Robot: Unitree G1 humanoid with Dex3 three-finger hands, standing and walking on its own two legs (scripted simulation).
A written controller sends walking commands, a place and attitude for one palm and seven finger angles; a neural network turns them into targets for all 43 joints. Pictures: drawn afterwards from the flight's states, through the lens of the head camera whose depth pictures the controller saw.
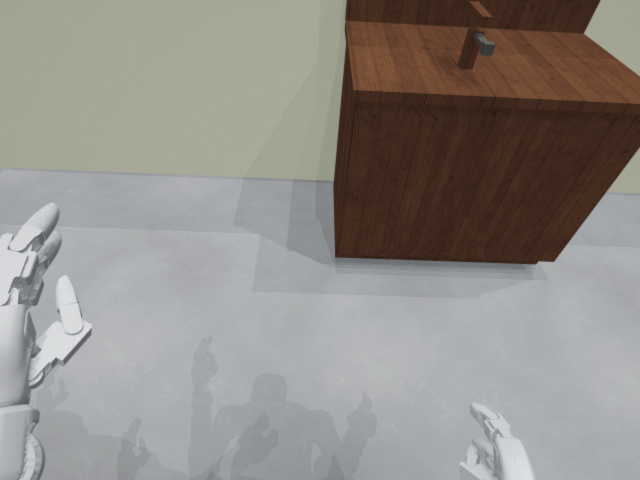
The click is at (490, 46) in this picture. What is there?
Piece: tap's lever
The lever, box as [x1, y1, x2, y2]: [479, 41, 495, 55]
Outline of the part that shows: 483,41 479,51 480,53 491,55 495,44 492,41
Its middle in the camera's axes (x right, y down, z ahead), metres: +0.44 -0.51 +1.03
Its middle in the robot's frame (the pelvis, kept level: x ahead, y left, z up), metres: +1.14 -0.36 +0.10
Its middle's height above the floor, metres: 0.88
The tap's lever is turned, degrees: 0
